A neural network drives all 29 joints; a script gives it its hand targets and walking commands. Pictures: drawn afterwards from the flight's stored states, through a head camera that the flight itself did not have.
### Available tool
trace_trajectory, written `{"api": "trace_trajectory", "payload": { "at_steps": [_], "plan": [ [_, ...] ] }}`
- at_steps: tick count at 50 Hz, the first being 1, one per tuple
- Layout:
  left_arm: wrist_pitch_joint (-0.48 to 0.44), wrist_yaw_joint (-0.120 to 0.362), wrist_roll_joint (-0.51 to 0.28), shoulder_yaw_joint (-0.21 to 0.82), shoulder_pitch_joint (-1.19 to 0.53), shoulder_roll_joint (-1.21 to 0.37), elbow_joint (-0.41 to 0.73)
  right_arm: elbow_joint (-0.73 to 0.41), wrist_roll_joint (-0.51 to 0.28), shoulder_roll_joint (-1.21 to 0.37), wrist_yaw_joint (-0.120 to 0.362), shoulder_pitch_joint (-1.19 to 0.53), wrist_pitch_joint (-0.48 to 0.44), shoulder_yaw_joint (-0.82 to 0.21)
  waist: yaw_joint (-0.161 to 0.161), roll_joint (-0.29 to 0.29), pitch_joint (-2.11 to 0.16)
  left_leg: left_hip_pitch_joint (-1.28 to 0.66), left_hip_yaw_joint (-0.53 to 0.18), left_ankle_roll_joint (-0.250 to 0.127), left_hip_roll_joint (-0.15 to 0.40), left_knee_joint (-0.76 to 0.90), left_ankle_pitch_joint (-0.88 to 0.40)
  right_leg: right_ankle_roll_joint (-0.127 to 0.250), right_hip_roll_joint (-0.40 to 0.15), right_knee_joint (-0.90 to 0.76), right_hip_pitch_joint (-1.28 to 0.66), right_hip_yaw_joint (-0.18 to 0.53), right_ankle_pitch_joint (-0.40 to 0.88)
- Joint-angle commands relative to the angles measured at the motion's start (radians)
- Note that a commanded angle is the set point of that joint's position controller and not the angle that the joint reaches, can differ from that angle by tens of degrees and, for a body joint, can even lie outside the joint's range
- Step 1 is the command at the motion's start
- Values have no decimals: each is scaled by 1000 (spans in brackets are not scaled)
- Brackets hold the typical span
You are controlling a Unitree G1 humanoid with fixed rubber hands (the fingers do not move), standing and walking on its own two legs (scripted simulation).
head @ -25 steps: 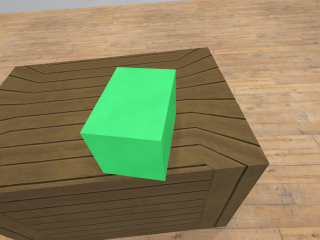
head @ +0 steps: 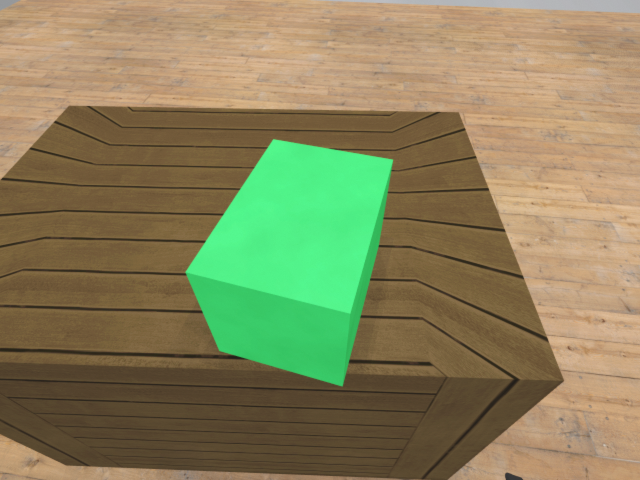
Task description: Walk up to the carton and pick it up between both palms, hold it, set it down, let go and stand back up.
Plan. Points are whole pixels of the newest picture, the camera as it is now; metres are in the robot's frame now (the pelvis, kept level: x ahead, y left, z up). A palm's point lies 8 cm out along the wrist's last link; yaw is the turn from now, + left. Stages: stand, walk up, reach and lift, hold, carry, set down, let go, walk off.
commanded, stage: walk up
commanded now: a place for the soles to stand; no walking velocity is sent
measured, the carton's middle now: (305, 255) +0.43 +0.04 +0.03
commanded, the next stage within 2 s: stand in 0.86 s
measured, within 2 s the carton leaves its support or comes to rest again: neither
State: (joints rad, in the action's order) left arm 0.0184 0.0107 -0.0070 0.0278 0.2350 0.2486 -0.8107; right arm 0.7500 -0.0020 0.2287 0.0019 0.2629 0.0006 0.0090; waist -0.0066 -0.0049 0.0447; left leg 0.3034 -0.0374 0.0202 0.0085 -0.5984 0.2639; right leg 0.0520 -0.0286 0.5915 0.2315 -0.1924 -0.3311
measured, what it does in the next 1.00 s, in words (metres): stands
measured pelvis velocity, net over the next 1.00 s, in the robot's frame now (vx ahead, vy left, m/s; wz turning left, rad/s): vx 0.00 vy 0.02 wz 0.14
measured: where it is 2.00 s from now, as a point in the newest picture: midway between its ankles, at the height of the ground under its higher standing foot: outside the picture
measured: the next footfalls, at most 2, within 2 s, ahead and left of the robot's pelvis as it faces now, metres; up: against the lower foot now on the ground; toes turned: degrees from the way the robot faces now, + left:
none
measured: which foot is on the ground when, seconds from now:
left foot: down 0.00-1.00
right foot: down 0.00-1.00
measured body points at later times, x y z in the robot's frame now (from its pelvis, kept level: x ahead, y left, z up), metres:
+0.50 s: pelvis +0.00 +0.01 -0.01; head +0.02 +0.02 +0.44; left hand +0.07 +0.28 -0.14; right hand +0.12 -0.24 -0.12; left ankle +0.04 +0.13 -0.73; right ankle +0.00 -0.08 -0.73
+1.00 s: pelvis +0.00 +0.02 +0.00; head +0.01 +0.02 +0.45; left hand +0.03 +0.29 -0.13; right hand +0.13 -0.22 -0.12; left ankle +0.04 +0.13 -0.73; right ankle +0.00 -0.08 -0.73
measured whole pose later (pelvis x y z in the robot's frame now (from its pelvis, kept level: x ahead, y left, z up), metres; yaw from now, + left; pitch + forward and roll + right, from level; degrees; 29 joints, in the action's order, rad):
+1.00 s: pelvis +0.00 +0.02 +0.00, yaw +8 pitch -2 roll -1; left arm 0.02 0.00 0.00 0.00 0.31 0.28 -0.81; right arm 0.77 0.00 0.22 0.00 0.28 0.03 0.03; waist -0.02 0.00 0.04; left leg 0.32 -0.15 -0.01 -0.08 -0.61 0.25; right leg 0.02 -0.06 0.59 0.20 -0.23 -0.35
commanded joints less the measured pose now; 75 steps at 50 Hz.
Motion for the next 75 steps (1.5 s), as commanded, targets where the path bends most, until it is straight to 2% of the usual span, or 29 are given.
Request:
{"api": "trace_trajectory", "payload": {
  "at_steps": [1, 8, 16, 21, 25, 30, 33, 36, 38, 40, 41, 44, 47, 49, 50, 53, 55, 56, 57, 58, 59, 61, 63, 64, 66, 68, 70, 72, 75],
  "plan": [
    [-26, -8, 1, -57, -4, 173, 109, -86, -1, 167, -11, 27, -31, 48, 0, 10, -94, -39, -92, -73, 72, 42, -294, 14, -150, -172, -36, 151, 213],
    [-10, -8, 2, -64, -23, 192, 126, -99, 2, 177, -14, 13, -21, 55, 1, 4, -59, -3, -101, -67, 44, 21, -233, 36, -181, -181, -9, 137, 119],
    [1, -7, 4, -70, -19, 199, 131, -109, 2, 196, -13, 18, -22, 67, -2, 28, -73, 39, -155, -82, 37, 26, -257, 33, -162, -132, -58, 114, 98],
    [6, -7, 4, -73, -11, 199, 130, -113, 2, 199, -14, 20, -20, 73, -4, 24, -62, 72, -183, -88, 31, 38, -213, 30, -156, -120, -69, 115, 57],
    [3, -9, 4, -78, 0, 195, 132, -112, 0, 207, -12, 12, -14, 77, -5, 61, -47, 110, -210, -93, 21, 64, -162, 27, -153, -120, -80, 123, 14],
    [-4, -13, 8, -88, 9, 224, 124, -115, 5, 185, -8, 17, -11, 76, -5, 4, -47, 72, -148, -71, -17, -19, -171, 58, -223, -175, -44, 145, 11],
    [1, -13, 9, -90, -5, 229, 127, -117, 8, 184, -5, 24, -13, 79, 1, -18, -40, 57, -140, -70, -19, -29, -174, 65, -234, -170, -25, 123, 13],
    [8, -10, 5, -87, -8, 211, 129, -118, 2, 205, -6, 25, -15, 87, 3, 20, -30, 84, -209, -89, 0, 33, -160, 40, -181, -116, -32, 95, -18],
    [13, -8, 3, -84, 11, 189, 129, -115, 0, 224, -9, 20, -13, 94, -1, 87, -22, 145, -311, -120, 37, 132, -78, 9, -112, -48, -73, 80, -58],
    [11, -8, 4, -82, 53, 170, 122, -111, 1, 235, -14, 10, -8, 96, -11, 141, -21, 182, -435, -154, 75, 232, 42, -15, -53, -10, -99, 104, -110],
    [6, -9, 5, -83, 67, 167, 118, -107, 0, 232, -17, -4, -5, 94, -16, 143, -12, 190, -448, -156, 78, 251, 70, -18, -46, -26, -102, 120, -112],
    [-20, -13, 4, -86, 103, 177, 98, -103, 1, 190, -18, -29, 1, 80, -26, 107, -35, 154, -346, -104, 30, 204, 20, -4, -94, -134, -127, 156, -38],
    [-35, -18, 10, -91, 71, 216, 98, -90, 5, 159, -11, -4, -3, 71, -3, 26, -31, 84, -206, -59, -31, 59, -123, 32, -192, -215, -73, 197, 18],
    [-33, -19, 11, -90, 59, 225, 100, -89, 13, 157, -9, 8, -7, 72, 5, -13, -26, 38, -156, -52, -34, 9, -168, 56, -244, -233, -32, 193, 77],
    [-30, -19, 10, -89, 56, 227, 102, -90, 14, 160, -8, 6, -9, 73, 4, -17, -25, 24, -153, -53, -30, 1, -183, 61, -247, -228, -20, 180, 94],
    [-18, -16, 6, -87, 52, 224, 104, -91, 9, 165, -7, 9, -11, 74, 5, -43, -31, 14, -168, -62, -22, 6, -208, 52, -223, -204, -17, 144, 77],
    [-9, -14, 2, -85, 51, 218, 106, -90, 6, 174, -9, 10, -10, 76, 4, -33, -27, 23, -194, -69, -18, 17, -208, 44, -201, -179, -16, 131, 46],
    [117, -35, -39, -97, -505, 269, 371, 37, 126, 45, 1, -510, -123, 114, 35, -10, -114, 116, 23, -4, 29, -11, 64, -13, -34, 26, 229, 109, -144],
    [189, -64, -23, -67, -420, 207, 381, 106, 128, 90, 32, -442, -146, 161, 52, 56, -12, 218, 12, -15, 53, 32, 236, -9, -10, 79, 196, 88, -190],
    [246, -65, -32, -80, -366, 189, 365, 114, 114, 118, 52, -431, -124, 145, 34, 0, -63, 265, 23, -22, 54, 24, 223, -12, -9, 118, 118, 90, -165],
    [283, -64, -43, -84, -322, 176, 391, 105, 101, 123, 62, -392, -114, 135, 32, 1, -100, 262, 32, -9, 50, 11, 168, -12, -16, 135, 93, 95, -108],
    [332, -73, -42, -88, -246, 158, 456, 109, 71, 156, 71, -329, -120, 128, 14, 80, -194, 125, 20, 19, 50, 25, 16, -15, 1, 115, 77, 85, 3],
    [347, -70, -28, -111, -148, 153, 493, 116, 44, 165, 72, -272, -143, 119, 6, 88, -243, -62, 15, 38, 38, 22, -194, -18, 26, 45, 66, 84, 107],
    [348, -61, -19, -129, -104, 161, 495, 98, 27, 158, 62, -252, -154, 103, 2, 67, -250, -126, 26, 40, 22, 17, -268, -22, 29, 4, 45, 91, 174],
    [345, -40, -6, -168, -63, 190, 468, 47, 9, 136, 28, -244, -165, 73, -11, 20, -231, -154, 59, 29, -18, 37, -302, -44, 26, -60, -37, 115, 299],
    [345, -25, 4, -198, -51, 214, 450, -18, 1, 112, -8, -251, -166, 46, -34, 3, -201, -116, 90, 19, -43, 79, -270, -68, 23, -91, -128, 137, 349],
    [349, -18, 10, -213, -72, 226, 442, -90, -1, 70, -34, -263, -153, 17, -63, 9, -159, -77, 120, 12, -54, 119, -211, -75, 15, -128, -176, 162, 296],
    [359, -15, 12, -217, -115, 226, 433, -162, 2, 20, -52, -269, -124, -4, -86, 30, -94, -56, 146, 5, -55, 161, -132, -71, 6, -172, -163, 179, 162],
    [365, -6, -1, -211, -195, 230, 417, -270, 11, -49, -72, -263, -65, -21, -97, 38, -2, -58, 178, -10, -47, 200, -24, -61, -14, -234, -92, 201, -28]
  ]
}}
